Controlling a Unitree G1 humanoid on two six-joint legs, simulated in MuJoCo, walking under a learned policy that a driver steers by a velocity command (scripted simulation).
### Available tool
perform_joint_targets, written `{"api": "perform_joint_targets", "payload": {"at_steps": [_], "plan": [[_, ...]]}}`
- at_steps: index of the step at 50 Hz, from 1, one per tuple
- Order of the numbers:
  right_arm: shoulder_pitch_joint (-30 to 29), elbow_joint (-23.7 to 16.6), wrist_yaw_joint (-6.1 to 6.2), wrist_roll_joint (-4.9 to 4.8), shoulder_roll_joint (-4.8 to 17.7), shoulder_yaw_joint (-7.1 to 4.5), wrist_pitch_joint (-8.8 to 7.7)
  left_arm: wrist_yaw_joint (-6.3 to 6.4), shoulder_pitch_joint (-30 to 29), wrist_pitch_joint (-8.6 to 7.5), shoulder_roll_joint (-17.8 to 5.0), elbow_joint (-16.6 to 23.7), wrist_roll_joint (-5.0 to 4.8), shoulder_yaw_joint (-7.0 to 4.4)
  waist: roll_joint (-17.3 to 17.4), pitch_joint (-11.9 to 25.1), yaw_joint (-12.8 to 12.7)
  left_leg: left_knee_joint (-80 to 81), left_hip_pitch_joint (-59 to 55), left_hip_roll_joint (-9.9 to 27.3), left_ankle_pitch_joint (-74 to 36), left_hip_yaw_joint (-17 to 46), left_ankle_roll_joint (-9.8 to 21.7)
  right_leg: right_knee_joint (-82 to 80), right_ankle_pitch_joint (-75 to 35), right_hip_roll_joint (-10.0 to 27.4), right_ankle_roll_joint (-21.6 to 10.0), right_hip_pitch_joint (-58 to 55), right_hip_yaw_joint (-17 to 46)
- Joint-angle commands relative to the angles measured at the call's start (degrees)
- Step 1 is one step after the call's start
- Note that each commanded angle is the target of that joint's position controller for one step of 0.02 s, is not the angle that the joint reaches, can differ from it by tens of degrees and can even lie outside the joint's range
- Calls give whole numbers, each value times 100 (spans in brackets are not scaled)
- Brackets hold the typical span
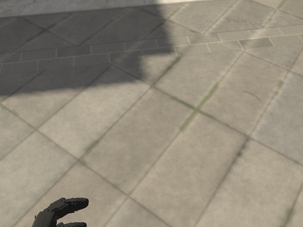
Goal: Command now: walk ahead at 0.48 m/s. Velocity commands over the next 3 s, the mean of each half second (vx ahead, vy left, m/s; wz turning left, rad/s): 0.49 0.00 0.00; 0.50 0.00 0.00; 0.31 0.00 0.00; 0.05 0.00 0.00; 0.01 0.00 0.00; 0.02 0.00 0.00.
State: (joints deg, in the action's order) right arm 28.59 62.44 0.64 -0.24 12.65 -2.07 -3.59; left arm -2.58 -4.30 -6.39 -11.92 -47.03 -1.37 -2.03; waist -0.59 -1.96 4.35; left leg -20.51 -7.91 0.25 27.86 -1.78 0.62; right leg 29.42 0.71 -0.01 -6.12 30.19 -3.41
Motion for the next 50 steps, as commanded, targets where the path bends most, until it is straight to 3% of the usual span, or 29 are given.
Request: {"api": "perform_joint_targets", "payload": {"at_steps": [1,2,3,4,5,7,8,11,14,18,22,25,26,27,28,29,30,31,32,33,35,38,41,45,50], "plan": [[430,-484,-84,33,-44,118,-150,93,2963,31,-1780,-491,162,-548,-1111,2484,-1089,-5113,3987,-244,-1332,167,59,-367,1507,2172,-1564,-5717,3751],[243,-385,-134,-98,284,49,-337,88,2904,45,-1309,-513,141,-405,-1065,2602,-1212,-5948,4642,-293,290,1074,202,-1186,1909,2275,-1536,-5633,4839],[-401,-628,-144,-239,698,-71,-424,91,2266,28,-1046,-436,70,-319,-894,1516,-1060,-6121,5133,73,-36,915,294,-1302,1740,2061,-1182,-4735,3856],[-823,-747,-95,-247,788,-94,-450,79,1681,8,-838,-301,60,-244,-325,952,-851,-5855,4923,405,-632,739,320,-1479,1135,1842,-977,-3645,2977],[-983,-773,-32,-174,742,-144,-412,40,1350,-25,-689,-265,117,-198,-11,624,-628,-5487,4613,610,-995,648,311,-1657,652,1619,-844,-2778,2411],[-680,-726,19,-107,462,-169,-224,-16,1214,-62,-491,-350,179,-134,-252,450,-269,-4991,3962,838,-1264,679,315,-1987,463,1276,-736,-1907,1733],[-624,-719,32,-101,344,-163,-159,-9,1328,-73,-532,-426,168,-142,-285,367,-226,-4823,3894,870,-1275,621,285,-2114,381,1221,-789,-1688,1559],[-1248,-982,65,-38,476,-223,-85,118,1665,-77,-823,-579,180,-194,-253,32,-263,-4028,4454,966,-1919,555,117,-2383,297,1191,-858,-1572,1270],[-1930,-1196,26,6,468,-234,-118,231,2018,-26,-917,-666,151,-207,-207,-62,-443,-2922,4823,922,-2871,503,37,-2413,136,1134,-727,-1904,1074],[-2753,-1409,-64,-45,376,-171,-158,281,2452,13,-1020,-800,73,-223,-217,-172,-717,-1721,4606,658,-3482,269,14,-2380,183,1072,-567,-2237,790],[-3325,-1653,-198,-95,417,-125,-200,298,2802,106,-1071,-987,36,-261,-228,-338,-866,-1156,4742,560,-3059,267,102,-2035,148,1371,-536,-2982,816],[-3140,-1696,-277,-111,606,-170,-264,321,2717,189,-1184,-1007,21,-321,-369,-193,-642,-890,4192,394,-2395,152,313,-1572,-539,1553,-404,-3305,870],[-2724,-1595,-275,-106,746,-244,-282,322,2571,217,-1215,-972,20,-327,-424,56,-373,-785,3519,208,-2280,-18,417,-1090,-1479,1453,-311,-3273,750],[-1802,-1295,-245,-91,994,-389,-288,320,2493,245,-1090,-936,41,-280,-334,605,46,-736,2290,28,-2318,-150,575,-29,-2244,1133,-165,-3025,497],[-649,-1039,-192,-22,1465,-534,-290,320,2508,242,-879,-787,130,-178,215,1500,422,-864,471,944,-2384,893,961,1782,-1218,768,61,-1899,179],[-168,-880,-216,2,1920,-628,-254,248,3188,103,-99,-749,131,43,1798,2244,86,-202,-1544,2231,-1356,3654,1891,3838,2307,-327,459,489,161],[-228,-916,-221,-25,1344,-462,-260,231,2910,-43,-625,-812,-6,-67,1415,2292,238,317,-1547,2214,-804,4324,1809,4647,3134,-169,363,1185,1004],[-771,-1029,-206,-40,1066,-375,-281,218,2356,-128,-993,-634,-133,-161,1103,1474,169,354,-860,2027,-1049,3457,1516,4788,2704,147,245,1582,963],[-1279,-1160,-203,-13,900,-311,-284,258,2028,-142,-1004,-556,-121,-166,593,1048,-5,458,-20,1822,-1633,2727,1363,4569,2152,469,224,1391,797],[-1597,-1199,-226,34,732,-261,-289,296,1860,-108,-958,-534,-25,-204,359,687,-170,641,749,1614,-2121,2227,1286,4188,1799,655,244,1131,742],[-1678,-1131,-258,89,551,-204,-310,309,2070,49,-737,-569,19,-224,510,523,-459,975,1435,1362,-2430,1705,1221,3752,1465,844,257,551,767],[-1404,-980,-192,50,790,-258,-335,331,1871,178,-606,-487,54,-228,388,245,-523,1285,1671,1315,-2866,1276,1312,3128,1053,905,388,767,678],[-1135,-880,-91,36,866,-269,-287,319,1254,187,-593,-284,107,-241,327,75,-397,1398,1501,1242,-3088,970,1238,2181,186,889,521,1170,635],[-806,-765,-38,-16,900,-257,-251,243,480,147,-476,-86,69,-185,392,-108,-164,1468,1430,1037,-2965,540,1048,923,-716,659,525,890,396],[-356,-518,-12,-57,957,-292,-138,88,-253,90,-500,195,9,-131,411,-364,34,1156,552,1370,-3025,542,1023,203,-399,522,399,1063,353]]}}
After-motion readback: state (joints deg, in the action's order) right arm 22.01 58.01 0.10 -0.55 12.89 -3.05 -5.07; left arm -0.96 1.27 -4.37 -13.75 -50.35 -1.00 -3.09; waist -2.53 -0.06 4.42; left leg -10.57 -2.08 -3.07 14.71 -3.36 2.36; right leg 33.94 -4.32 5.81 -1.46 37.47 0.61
